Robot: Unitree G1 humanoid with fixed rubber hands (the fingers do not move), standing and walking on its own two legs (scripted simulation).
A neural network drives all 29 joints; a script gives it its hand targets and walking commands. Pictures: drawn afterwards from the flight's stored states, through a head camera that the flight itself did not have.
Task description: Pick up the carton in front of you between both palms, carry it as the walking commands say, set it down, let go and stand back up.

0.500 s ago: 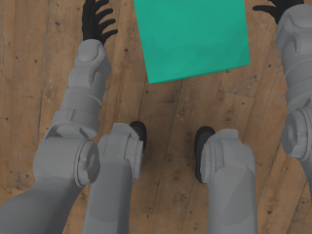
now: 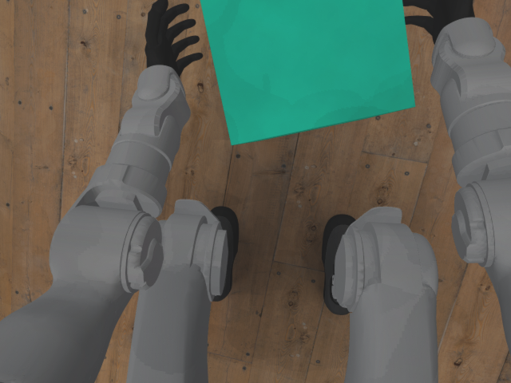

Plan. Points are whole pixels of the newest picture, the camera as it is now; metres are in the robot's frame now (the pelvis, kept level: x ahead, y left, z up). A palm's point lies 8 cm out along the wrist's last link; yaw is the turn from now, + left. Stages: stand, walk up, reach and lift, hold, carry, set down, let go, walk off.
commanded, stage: reach and lift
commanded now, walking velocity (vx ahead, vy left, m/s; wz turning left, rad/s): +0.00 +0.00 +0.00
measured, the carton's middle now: (301, 62) +0.51 -0.05 -0.25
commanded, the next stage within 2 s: none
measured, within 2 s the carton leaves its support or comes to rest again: leaves its support in 0.50 s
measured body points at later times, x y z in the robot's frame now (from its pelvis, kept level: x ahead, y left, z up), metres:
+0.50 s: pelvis +0.00 +0.00 -0.01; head +0.35 -0.06 +0.26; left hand +0.53 +0.11 -0.16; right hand +0.55 -0.19 -0.18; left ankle +0.12 +0.14 -0.34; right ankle +0.10 -0.12 -0.34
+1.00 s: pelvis -0.01 +0.01 +0.09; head +0.25 -0.05 +0.45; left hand +0.49 +0.10 +0.02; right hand +0.50 -0.20 +0.01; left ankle +0.13 +0.14 -0.34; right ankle +0.10 -0.12 -0.34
